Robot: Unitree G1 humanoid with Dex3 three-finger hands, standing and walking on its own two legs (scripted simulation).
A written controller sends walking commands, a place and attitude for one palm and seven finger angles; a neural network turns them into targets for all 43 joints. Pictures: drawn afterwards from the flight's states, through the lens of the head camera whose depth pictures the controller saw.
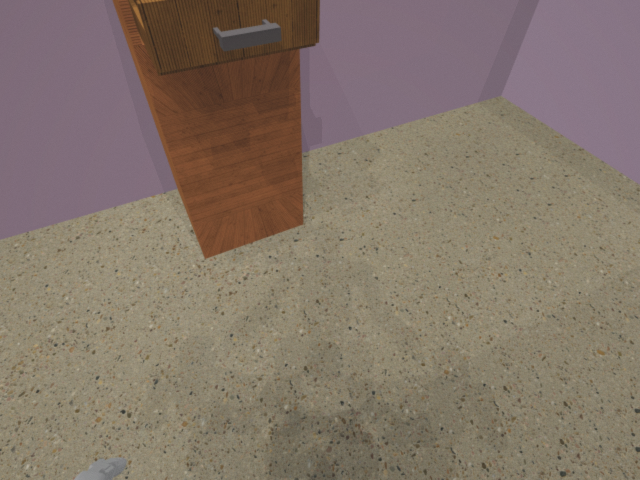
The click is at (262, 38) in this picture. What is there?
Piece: drawer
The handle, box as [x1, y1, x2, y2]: [213, 19, 281, 51]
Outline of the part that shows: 281,40 280,27 276,23 270,23 266,19 262,20 262,24 257,26 221,32 217,27 213,28 214,33 219,39 220,46 224,51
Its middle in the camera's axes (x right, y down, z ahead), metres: -0.16 -0.44 +0.82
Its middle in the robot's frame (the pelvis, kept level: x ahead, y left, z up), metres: +0.93 +0.21 +0.14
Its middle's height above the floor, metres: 0.91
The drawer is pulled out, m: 0.17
